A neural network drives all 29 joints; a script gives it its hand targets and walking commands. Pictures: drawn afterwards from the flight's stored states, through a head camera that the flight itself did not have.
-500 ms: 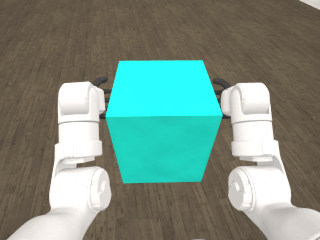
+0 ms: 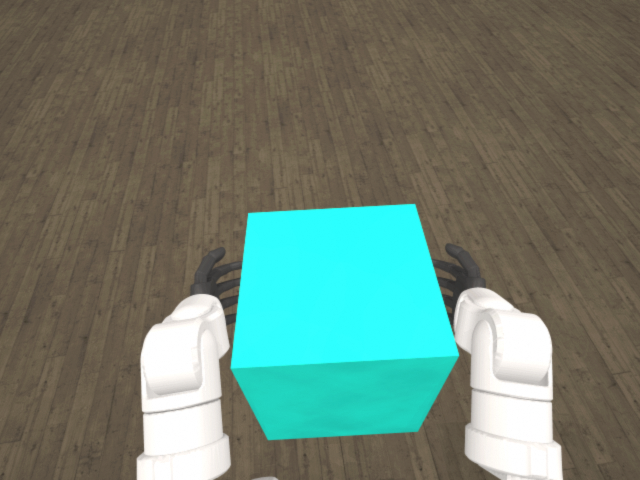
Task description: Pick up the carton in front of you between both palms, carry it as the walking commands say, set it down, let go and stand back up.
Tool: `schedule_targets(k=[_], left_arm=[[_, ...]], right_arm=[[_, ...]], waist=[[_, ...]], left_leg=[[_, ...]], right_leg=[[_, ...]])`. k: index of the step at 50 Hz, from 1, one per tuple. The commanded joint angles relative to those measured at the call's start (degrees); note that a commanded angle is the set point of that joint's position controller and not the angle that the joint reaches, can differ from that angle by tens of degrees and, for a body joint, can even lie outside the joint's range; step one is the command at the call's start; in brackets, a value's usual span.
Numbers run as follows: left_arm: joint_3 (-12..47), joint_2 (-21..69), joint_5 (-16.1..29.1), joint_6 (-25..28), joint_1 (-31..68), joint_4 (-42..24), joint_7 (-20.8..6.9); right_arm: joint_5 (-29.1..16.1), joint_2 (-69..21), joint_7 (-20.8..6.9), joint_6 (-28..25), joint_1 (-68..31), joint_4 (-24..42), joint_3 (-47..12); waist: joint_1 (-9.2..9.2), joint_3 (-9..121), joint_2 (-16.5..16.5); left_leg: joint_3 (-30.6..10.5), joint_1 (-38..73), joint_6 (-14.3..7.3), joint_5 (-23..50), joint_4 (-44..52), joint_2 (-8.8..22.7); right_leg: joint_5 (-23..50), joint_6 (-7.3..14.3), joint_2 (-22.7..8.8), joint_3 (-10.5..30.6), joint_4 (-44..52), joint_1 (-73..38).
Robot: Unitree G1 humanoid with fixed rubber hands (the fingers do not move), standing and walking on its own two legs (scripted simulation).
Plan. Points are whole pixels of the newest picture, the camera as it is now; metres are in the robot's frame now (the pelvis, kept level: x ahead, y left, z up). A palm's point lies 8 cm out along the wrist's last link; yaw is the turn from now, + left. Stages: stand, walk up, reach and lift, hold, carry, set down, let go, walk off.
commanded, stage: carry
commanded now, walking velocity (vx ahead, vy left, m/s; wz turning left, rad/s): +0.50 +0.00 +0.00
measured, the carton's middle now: (337, 328) +0.30 -0.01 -0.01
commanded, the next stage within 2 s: none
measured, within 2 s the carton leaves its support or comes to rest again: neither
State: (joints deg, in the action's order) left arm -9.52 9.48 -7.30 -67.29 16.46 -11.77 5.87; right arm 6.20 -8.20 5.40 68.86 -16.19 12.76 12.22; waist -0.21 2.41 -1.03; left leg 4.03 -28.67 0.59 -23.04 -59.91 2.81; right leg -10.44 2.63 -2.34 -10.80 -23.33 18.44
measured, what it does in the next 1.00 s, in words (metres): walks ahead: left foot, then right foot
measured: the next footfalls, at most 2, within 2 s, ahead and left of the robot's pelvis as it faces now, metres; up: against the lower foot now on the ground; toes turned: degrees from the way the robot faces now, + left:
left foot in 0.26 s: +0.35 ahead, +0.13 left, +0.00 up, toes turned +10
right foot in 0.74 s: +0.63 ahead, -0.12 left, +0.00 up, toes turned -14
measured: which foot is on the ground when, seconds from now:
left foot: up 0.00-0.24, down 0.26-0.76, up 0.78-1.00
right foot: down 0.00-0.28, up 0.30-0.72, down 0.74-1.00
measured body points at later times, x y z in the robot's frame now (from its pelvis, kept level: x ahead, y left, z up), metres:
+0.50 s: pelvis +0.30 +0.04 +0.01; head +0.28 +0.06 +0.45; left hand +0.59 +0.18 +0.08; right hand +0.56 -0.13 +0.08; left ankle +0.31 +0.12 -0.74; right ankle +0.33 -0.11 -0.68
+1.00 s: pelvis +0.61 -0.03 +0.01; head +0.62 -0.05 +0.46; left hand +0.88 +0.13 +0.07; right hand +0.89 -0.18 +0.06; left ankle +0.65 +0.12 -0.68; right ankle +0.59 -0.11 -0.74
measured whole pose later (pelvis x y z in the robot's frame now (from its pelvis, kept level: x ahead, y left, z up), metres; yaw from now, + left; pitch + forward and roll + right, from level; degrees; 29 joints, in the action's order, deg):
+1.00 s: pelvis +0.61 -0.03 +0.01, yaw +0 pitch +5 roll +1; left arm -6.0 7.5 -6.1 -67.0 7.3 -17.3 4.7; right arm 7.6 -7.5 5.5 68.8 -7.4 18.2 4.7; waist 1.5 5.1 -1.0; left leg 5.5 -34.1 0.9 -12.5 -51.7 6.5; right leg -11.0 2.9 -2.6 -13.7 -17.6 11.5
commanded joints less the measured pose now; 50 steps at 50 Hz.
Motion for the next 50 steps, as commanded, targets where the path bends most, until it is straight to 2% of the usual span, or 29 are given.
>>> schedule_targets(k=[1, 5, 8, 10, 12, 13, 14, 15, 16, 17, 18, 19, 21, 23, 25, 27, 30, 33, 35, 37, 38, 39, 40, 41, 42, 43, 44, 47, 50], left_arm=[[42.47, 57.52, 23.26, 0.20, 26.05, -9.05, -14.55], [42.71, 52.47, 23.99, -1.16, 18.95, -10.88, -15.29], [42.31, 48.62, 23.34, -2.74, 16.70, -9.63, -15.48], [41.94, 46.79, 22.96, -3.66, 16.71, -8.06, -15.55], [41.86, 45.28, 22.71, -4.53, 18.03, -6.63, -15.61], [41.72, 44.35, 22.68, -4.91, 18.49, -5.78, -15.59], [42.07, 44.12, 23.19, -5.56, 20.37, -6.05, -15.58], [42.68, 44.78, 23.87, -6.00, 22.80, -6.48, -15.70], [43.20, 46.79, 24.33, -5.74, 23.96, -5.34, -15.92], [43.11, 48.81, 24.85, -5.12, 24.12, -4.91, -16.25], [43.39, 50.62, 25.12, -4.42, 24.44, -4.91, -16.44], [43.79, 52.21, 25.20, -3.74, 24.66, -4.98, -16.50], [44.55, 53.45, 24.60, -2.57, 24.44, -5.78, -16.17], [44.71, 54.18, 24.01, -1.81, 23.04, -5.96, -15.64], [44.49, 53.47, 23.40, -1.53, 21.23, -6.45, -15.15], [44.24, 52.23, 23.11, -1.64, 19.89, -7.17, -14.80], [43.86, 50.14, 22.91, -2.49, 18.08, -7.69, -14.70], [43.35, 48.24, 23.13, -3.47, 17.76, -7.39, -15.06], [42.90, 47.56, 23.27, -3.91, 17.97, -6.86, -15.39], [42.24, 47.53, 23.20, -3.99, 17.01, -5.16, -15.69], [41.52, 47.33, 22.66, -3.85, 15.38, -3.78, -15.80], [40.66, 47.58, 21.85, -3.10, 15.23, -1.97, -15.91], [41.05, 49.44, 22.49, -2.63, 15.38, -2.83, -15.98], [41.85, 51.59, 23.28, -2.11, 16.88, -4.30, -16.09], [42.62, 53.56, 24.12, -1.50, 18.39, -5.69, -16.24], [43.40, 54.86, 24.84, -0.92, 19.80, -7.13, -16.38], [44.01, 55.56, 25.30, -0.43, 20.40, -8.10, -16.51], [44.80, 54.97, 26.04, 0.27, 18.70, -9.41, -16.88], [45.23, 52.96, 26.34, 0.27, 17.02, -11.00, -17.16]], right_arm=[[-24.03, -56.18, -13.92, -1.32, -31.49, 11.09, -47.27], [-23.64, -53.37, -13.87, -0.24, -24.07, 13.52, -47.92], [-23.13, -49.68, -14.24, 1.48, -20.92, 11.54, -46.99], [-22.69, -47.82, -14.58, 2.51, -20.44, 9.51, -46.06], [-22.19, -46.32, -14.80, 3.30, -19.87, 6.66, -44.52], [-21.90, -45.66, -14.87, 3.58, -19.52, 5.13, -43.61], [-20.88, -44.53, -14.94, 3.58, -19.80, 3.42, -42.56], [-20.71, -45.87, -14.91, 3.28, -19.17, 1.39, -42.30], [-21.54, -47.51, -15.01, 3.10, -19.87, 2.30, -42.44], [-22.24, -49.89, -15.11, 2.69, -21.49, 3.27, -43.19], [-22.80, -52.06, -15.29, 2.17, -23.03, 4.23, -43.73], [-23.43, -53.69, -15.49, 1.57, -24.47, 5.12, -44.48], [-24.45, -55.14, -15.87, 0.54, -25.85, 6.31, -45.84], [-24.93, -54.50, -16.08, 0.04, -25.18, 6.91, -46.52], [-25.21, -53.26, -16.14, -0.06, -24.27, 7.99, -46.90], [-25.18, -51.92, -16.03, 0.13, -23.30, 9.14, -46.87], [-24.11, -50.04, -15.74, 0.87, -20.59, 8.94, -46.11], [-22.72, -48.57, -15.49, 1.58, -18.99, 7.41, -45.31], [-22.30, -48.18, -15.41, 1.88, -19.26, 6.60, -45.24], [-22.15, -48.12, -15.28, 2.09, -19.20, 5.93, -45.48], [-22.34, -47.51, -15.29, 2.27, -20.13, 6.44, -45.67], [-23.14, -48.74, -15.31, 2.67, -22.27, 7.61, -46.90], [-23.49, -49.79, -15.54, 2.26, -22.90, 7.55, -47.33], [-24.13, -51.83, -15.73, 1.60, -23.84, 7.76, -47.70], [-24.48, -53.29, -15.78, 0.81, -24.36, 8.29, -47.89], [-24.52, -54.27, -15.70, 0.09, -24.16, 8.90, -48.21], [-24.27, -54.81, -15.47, -0.54, -23.74, 9.50, -48.55], [-23.10, -55.96, -14.53, -1.85, -20.62, 10.05, -48.93], [-21.92, -54.61, -13.77, -2.16, -17.97, 11.12, -48.79]], waist=[[1.25, 24.41, 7.96], [1.19, 18.91, 9.90], [1.38, 15.23, 10.14], [1.40, 12.66, 9.82], [0.35, 13.00, 6.91], [-0.43, 15.53, 4.25], [-1.44, 18.38, -7.09], [-1.85, 19.70, -20.23], [-1.18, 19.17, -14.46], [-1.10, 19.51, -9.32], [-0.88, 18.74, -3.94], [-0.51, 18.12, -2.13], [-0.23, 17.40, -4.82], [-0.21, 16.87, -6.06], [-0.31, 15.94, -5.36], [-0.48, 14.69, -5.41], [-0.75, 12.42, -5.69], [-0.95, 10.12, -7.26], [-0.87, 9.51, -7.81], [0.45, 14.25, -3.47], [2.11, 18.05, 4.85], [2.21, 22.10, 20.27], [1.79, 20.50, 18.73], [1.55, 21.01, 14.06], [1.43, 21.47, 7.94], [1.14, 20.55, 4.58], [0.95, 20.47, 4.85], [0.97, 18.89, 7.78], [1.00, 16.02, 7.68]], left_leg=[[-0.94, -9.64, 0.97, 3.66, 8.48, 3.07], [3.56, -4.01, 1.35, 15.07, 23.95, 2.12], [6.19, 0.17, 0.45, 20.98, 30.11, 0.63], [7.64, 3.56, -0.27, 21.58, 32.53, 0.73], [11.59, 15.00, -0.79, 16.18, 34.85, -2.13], [8.66, 25.57, -1.18, 12.18, 33.78, -0.11], [-13.41, 35.24, -6.59, 2.94, 39.41, 13.06], [-32.60, 41.59, -12.82, 2.73, 47.84, 20.77], [-31.42, 40.54, -13.38, 8.02, 47.57, 22.00], [-26.85, 36.89, -12.62, 11.14, 46.36, 20.64], [-22.14, 32.48, -10.72, 10.22, 46.63, 19.62], [-18.08, 28.44, -8.84, 6.71, 48.43, 18.46], [-11.10, 24.27, -7.26, 3.03, 51.49, 16.04], [-7.25, 23.89, -7.73, 3.20, 53.51, 15.04], [-5.16, 25.72, -8.46, 5.27, 54.28, 14.73], [-2.60, 26.98, -8.00, 8.64, 54.12, 13.93], [1.23, 28.56, -7.19, 14.87, 52.86, 12.52], [2.82, 30.00, -6.27, 19.13, 50.39, 12.06], [3.94, 30.00, -5.36, 21.41, 46.03, 11.90], [9.15, 22.25, -2.89, 28.85, 29.34, 8.16], [9.84, 11.75, -0.26, 20.29, 14.49, 5.77], [7.92, -5.34, 2.06, 4.06, -1.17, -1.43], [1.00, -13.30, 0.79, -4.94, -9.38, -1.09], [-1.97, -14.35, -0.57, -4.48, -12.78, 1.60], [-3.22, -13.94, -1.22, -1.47, -12.04, 3.59], [-3.89, -12.29, -1.33, 2.16, -8.55, 5.25], [-3.74, -9.78, -1.12, 5.12, -4.70, 6.00], [-0.66, -8.23, -0.07, 9.67, 4.15, 5.16], [1.93, -9.60, 0.86, 14.46, 15.06, 4.60]], right_leg=[[14.31, 6.31, -15.92, 15.44, 9.22, -27.51], [15.86, 4.79, -12.38, 7.75, 10.92, -21.80], [16.59, 2.77, -11.23, 4.81, 10.03, -19.53], [13.94, 1.77, -11.37, 4.21, 8.21, -17.86], [15.47, 0.08, -8.95, 0.60, -1.75, -12.55], [14.35, -1.35, -7.25, -1.10, -10.71, -5.98], [4.71, -4.47, -2.53, -1.31, -26.69, 6.70], [-15.60, -5.17, 2.89, 1.15, -39.05, 19.74], [-18.70, -3.48, -0.16, 7.29, -46.08, 23.44], [-17.17, -2.18, -2.47, 9.44, -48.22, 23.27], [-13.21, -1.58, -4.82, 10.53, -46.43, 22.23], [-9.24, -1.43, -6.37, 11.44, -42.28, 20.24], [-4.48, -1.98, -6.03, 9.04, -36.08, 17.14], [-1.99, -3.09, -5.75, 7.12, -29.43, 16.83], [0.90, -3.98, -5.50, 5.60, -22.16, 18.05], [4.67, -4.08, -4.98, 4.03, -16.25, 17.62], [7.96, -3.74, -3.74, 1.65, -10.10, 15.83], [8.85, -2.76, -2.99, -0.12, -5.49, 12.87], [6.40, -2.01, -2.01, -2.13, -2.87, 8.18], [0.46, -1.14, 0.39, -4.55, -1.39, -10.68], [-7.59, 0.65, -9.67, 10.52, 2.76, -21.82], [-8.42, 8.10, -21.88, 35.00, 8.39, -33.96], [0.54, 9.79, -22.86, 38.02, 9.97, -34.27], [7.56, 9.19, -21.41, 32.26, 8.15, -32.47], [9.96, 7.78, -20.46, 27.76, 7.31, -29.89], [9.09, 5.92, -19.24, 23.68, 8.33, -26.01], [6.47, 4.43, -18.15, 19.79, 10.02, -23.04], [2.26, 4.57, -16.33, 13.56, 13.76, -20.60], [6.80, 5.09, -14.43, 9.22, 14.60, -22.16]])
